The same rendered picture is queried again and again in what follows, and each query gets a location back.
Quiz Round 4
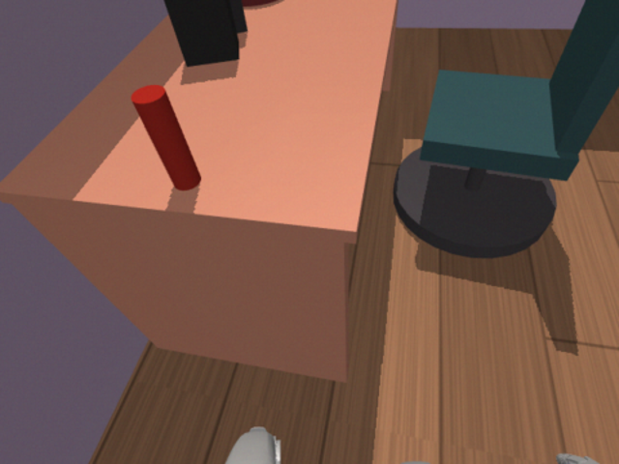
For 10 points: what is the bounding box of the office chair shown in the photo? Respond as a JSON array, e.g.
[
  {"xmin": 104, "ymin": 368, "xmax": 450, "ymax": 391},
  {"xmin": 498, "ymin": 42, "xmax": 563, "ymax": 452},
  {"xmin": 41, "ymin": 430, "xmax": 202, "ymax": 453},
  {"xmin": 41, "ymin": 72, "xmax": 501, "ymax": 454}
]
[{"xmin": 393, "ymin": 0, "xmax": 619, "ymax": 258}]

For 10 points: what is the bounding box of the desk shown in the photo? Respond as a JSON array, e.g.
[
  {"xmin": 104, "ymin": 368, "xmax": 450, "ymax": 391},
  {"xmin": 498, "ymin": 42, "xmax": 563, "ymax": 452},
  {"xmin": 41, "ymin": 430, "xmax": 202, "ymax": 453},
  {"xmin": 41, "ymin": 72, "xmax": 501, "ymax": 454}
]
[{"xmin": 0, "ymin": 0, "xmax": 398, "ymax": 383}]

